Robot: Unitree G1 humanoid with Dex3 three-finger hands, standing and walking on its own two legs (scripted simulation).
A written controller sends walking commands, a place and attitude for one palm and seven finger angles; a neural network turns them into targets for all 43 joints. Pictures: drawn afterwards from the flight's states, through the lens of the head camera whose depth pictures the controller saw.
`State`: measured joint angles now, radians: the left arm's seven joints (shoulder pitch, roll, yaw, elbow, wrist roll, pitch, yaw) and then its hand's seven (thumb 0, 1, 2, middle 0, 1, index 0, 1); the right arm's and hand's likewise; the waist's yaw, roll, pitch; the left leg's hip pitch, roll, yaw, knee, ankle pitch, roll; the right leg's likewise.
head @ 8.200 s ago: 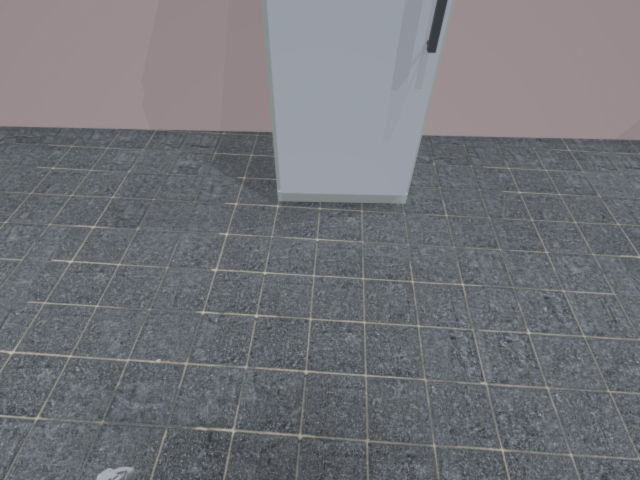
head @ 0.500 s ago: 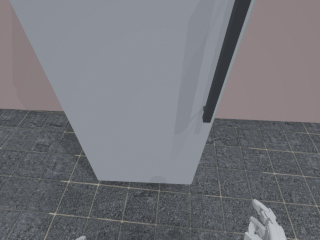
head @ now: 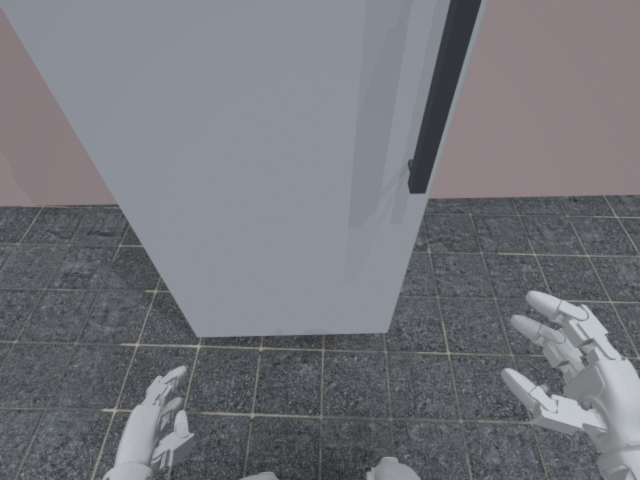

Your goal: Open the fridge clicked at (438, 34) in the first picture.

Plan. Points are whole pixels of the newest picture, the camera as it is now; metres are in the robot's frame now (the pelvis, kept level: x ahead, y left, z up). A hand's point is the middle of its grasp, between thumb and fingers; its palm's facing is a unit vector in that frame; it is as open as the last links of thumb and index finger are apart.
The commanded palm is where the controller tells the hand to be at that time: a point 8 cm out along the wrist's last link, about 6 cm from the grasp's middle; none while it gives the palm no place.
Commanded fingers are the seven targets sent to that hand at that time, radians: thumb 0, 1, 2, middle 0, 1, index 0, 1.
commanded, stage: raise the hand to about handle height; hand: right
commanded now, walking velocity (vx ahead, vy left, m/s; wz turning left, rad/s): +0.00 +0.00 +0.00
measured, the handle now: (450, 30) +0.56 -0.13 +0.27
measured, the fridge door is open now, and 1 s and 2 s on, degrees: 0 0 0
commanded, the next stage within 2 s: move the hooked fingers beside the handle in 1.46 s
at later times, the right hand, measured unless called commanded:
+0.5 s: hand (612, 332) +0.26 -0.27 +0.12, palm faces -0.02 +1.00 -0.05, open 12.8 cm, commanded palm +0.23 -0.33 +0.14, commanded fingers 0.00 0.45 -0.32 0.30 1.17 0.30 1.17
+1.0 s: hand out of the picture +0.28 -0.30 +0.19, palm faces +0.01 +1.00 -0.06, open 13.9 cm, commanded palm +0.25 -0.35 +0.19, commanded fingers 0.00 0.50 -0.30 0.30 1.20 0.30 1.20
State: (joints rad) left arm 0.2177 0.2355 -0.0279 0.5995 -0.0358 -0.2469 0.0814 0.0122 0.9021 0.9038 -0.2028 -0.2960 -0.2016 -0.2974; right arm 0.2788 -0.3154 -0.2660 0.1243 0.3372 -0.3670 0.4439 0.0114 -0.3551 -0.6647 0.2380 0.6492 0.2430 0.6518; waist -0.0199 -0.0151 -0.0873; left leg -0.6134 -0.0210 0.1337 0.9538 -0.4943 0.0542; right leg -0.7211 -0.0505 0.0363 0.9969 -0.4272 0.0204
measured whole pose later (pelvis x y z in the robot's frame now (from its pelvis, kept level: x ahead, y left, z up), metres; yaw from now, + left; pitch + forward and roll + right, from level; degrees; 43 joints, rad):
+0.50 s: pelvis +0.01 -0.04 +0.03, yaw +1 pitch +4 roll +2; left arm 0.26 0.27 -0.04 0.58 -0.05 -0.27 0.09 0.01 0.90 0.90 -0.20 -0.30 -0.20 -0.30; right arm 0.20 -0.36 -0.33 0.08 0.35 -0.19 0.40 0.00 0.23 -0.41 0.28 1.02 0.29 1.03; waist -0.02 -0.02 -0.07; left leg -0.40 0.01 0.08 0.72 -0.39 0.00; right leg -0.50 -0.01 -0.03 0.78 -0.35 -0.04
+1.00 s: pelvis +0.01 -0.03 +0.05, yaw +0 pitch +0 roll +1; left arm 0.26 0.26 -0.08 0.61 -0.07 -0.25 0.11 0.01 0.90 0.90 -0.21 -0.30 -0.20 -0.30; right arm -0.05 -0.47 -0.44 0.22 0.35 0.00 0.49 -0.01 0.49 -0.30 0.30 1.20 0.31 1.20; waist -0.04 -0.04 -0.03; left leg -0.23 0.00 0.08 0.55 -0.31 0.01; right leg -0.33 -0.01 -0.02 0.61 -0.27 -0.03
